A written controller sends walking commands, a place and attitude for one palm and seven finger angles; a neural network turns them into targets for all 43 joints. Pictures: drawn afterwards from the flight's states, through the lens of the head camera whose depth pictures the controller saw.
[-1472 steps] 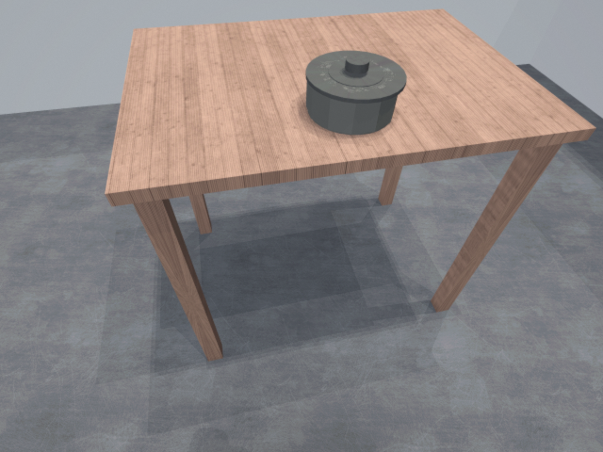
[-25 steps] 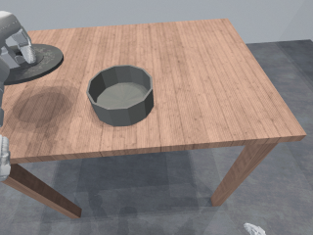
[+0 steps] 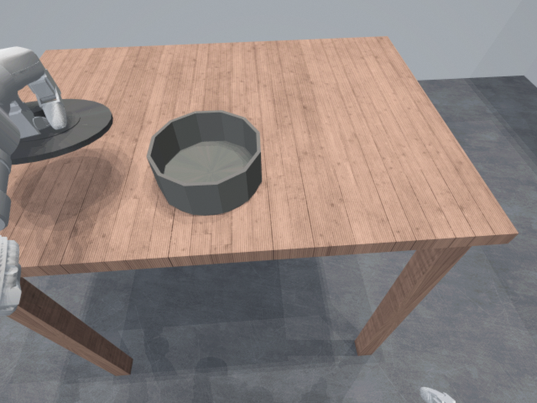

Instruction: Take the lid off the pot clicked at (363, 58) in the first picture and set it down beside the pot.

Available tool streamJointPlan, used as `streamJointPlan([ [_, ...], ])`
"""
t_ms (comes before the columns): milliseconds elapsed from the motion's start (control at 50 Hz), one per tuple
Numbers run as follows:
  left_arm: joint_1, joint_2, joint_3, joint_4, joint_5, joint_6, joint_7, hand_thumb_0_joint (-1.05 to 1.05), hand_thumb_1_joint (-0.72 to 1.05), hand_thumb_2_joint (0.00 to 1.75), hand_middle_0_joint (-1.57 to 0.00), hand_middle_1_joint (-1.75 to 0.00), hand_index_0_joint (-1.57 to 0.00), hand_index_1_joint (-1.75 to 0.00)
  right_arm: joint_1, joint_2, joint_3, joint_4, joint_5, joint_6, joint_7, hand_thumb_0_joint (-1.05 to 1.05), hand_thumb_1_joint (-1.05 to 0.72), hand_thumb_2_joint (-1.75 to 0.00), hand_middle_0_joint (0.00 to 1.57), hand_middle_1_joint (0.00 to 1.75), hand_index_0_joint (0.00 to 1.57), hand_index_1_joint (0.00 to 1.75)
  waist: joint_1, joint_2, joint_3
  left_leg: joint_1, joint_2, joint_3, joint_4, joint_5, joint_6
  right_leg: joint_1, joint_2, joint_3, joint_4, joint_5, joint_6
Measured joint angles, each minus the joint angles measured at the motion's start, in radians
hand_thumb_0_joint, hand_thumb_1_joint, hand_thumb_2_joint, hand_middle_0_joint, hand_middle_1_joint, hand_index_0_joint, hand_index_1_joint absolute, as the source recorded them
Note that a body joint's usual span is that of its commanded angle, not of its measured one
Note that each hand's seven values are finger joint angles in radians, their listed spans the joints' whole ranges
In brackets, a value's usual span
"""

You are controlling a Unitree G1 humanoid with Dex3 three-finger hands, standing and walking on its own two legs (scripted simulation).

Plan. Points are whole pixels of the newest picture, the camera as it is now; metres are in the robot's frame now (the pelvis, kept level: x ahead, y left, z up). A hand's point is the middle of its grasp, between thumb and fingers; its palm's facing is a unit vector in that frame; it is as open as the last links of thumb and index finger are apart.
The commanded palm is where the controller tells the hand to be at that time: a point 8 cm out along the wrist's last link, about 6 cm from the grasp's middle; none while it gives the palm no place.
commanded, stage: lower the lid onto the table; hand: left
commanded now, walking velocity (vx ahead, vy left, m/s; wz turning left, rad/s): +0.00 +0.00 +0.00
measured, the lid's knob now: (33, 113) +0.47 +0.33 +0.20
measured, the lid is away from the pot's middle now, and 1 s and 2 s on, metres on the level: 0.23 0.22 0.22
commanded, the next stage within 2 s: open the fingers wide in 1.54 s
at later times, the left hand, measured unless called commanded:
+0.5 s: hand (40, 137) +0.44 +0.32 +0.18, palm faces -0.33 -0.17 -0.93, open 3.5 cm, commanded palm +0.43 +0.33 +0.25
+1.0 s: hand (58, 155) +0.44 +0.31 +0.15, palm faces -0.40 -0.14 -0.91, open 3.5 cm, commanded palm +0.44 +0.32 +0.22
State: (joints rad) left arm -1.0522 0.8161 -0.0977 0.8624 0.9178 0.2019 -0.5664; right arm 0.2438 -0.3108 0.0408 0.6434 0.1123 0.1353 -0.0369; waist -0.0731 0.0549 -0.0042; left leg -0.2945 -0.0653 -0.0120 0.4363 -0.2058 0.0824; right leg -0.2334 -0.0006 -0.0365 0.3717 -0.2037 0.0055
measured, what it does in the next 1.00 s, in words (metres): stands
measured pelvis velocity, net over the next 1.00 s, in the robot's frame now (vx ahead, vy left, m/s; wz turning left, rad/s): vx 0.00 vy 0.01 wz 0.00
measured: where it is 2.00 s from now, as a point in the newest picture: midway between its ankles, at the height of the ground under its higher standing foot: outside the picture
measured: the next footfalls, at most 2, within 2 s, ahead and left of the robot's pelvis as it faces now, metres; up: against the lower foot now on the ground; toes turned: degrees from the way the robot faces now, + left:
none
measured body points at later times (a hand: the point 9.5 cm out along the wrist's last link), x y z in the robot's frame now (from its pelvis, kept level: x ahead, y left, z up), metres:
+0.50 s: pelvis +0.01 +0.00 +0.00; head +0.04 +0.00 +0.45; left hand +0.45 +0.32 +0.23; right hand +0.08 -0.27 -0.12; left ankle +0.01 +0.07 -0.74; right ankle -0.01 -0.13 -0.74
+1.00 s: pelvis +0.00 +0.01 +0.00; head +0.04 +0.01 +0.45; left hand +0.46 +0.31 +0.20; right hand +0.08 -0.26 -0.12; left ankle +0.01 +0.07 -0.74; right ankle -0.01 -0.13 -0.74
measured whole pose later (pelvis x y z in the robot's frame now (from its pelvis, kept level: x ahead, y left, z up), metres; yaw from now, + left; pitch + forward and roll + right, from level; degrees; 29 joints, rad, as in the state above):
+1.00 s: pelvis +0.00 +0.01 +0.00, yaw +0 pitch +5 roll -2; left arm -0.95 0.76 -0.09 0.92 0.90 0.06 -0.51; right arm 0.27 -0.30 0.03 0.65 0.10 0.13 -0.03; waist -0.09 0.05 -0.01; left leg -0.33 -0.08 -0.01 0.46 -0.22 0.10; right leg -0.26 -0.01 -0.04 0.38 -0.21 0.00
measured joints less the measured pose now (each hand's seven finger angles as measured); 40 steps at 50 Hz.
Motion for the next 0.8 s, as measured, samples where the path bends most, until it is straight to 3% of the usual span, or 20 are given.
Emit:
streamJointPlan([
  [520,0.094,0.006,0.070,0.031,-0.007,-0.084,0.027,-0.13,0.32,1.03,-0.57,-0.76,-1.23,-1.05,0.023,0.001,-0.010,-0.007,-0.007,0.007,0.004,0.00,-0.91,-0.90,0.21,0.30,0.20,0.30,-0.021,-0.002,-0.004,-0.019,0.002,0.008,0.016,-0.015,0.006,-0.014,0.002,0.009,0.000,-0.004,0.006],
  [800,0.114,-0.039,0.006,-0.003,-0.024,-0.103,0.035,-0.13,0.32,1.03,-0.57,-0.76,-1.23,-1.05,0.021,0.003,-0.020,0.003,-0.010,0.005,0.005,0.00,-0.91,-0.90,0.21,0.30,0.20,0.30,-0.003,-0.002,-0.008,-0.027,-0.011,-0.008,0.018,-0.010,0.012,-0.015,-0.009,-0.008,0.000,-0.005,0.002],
])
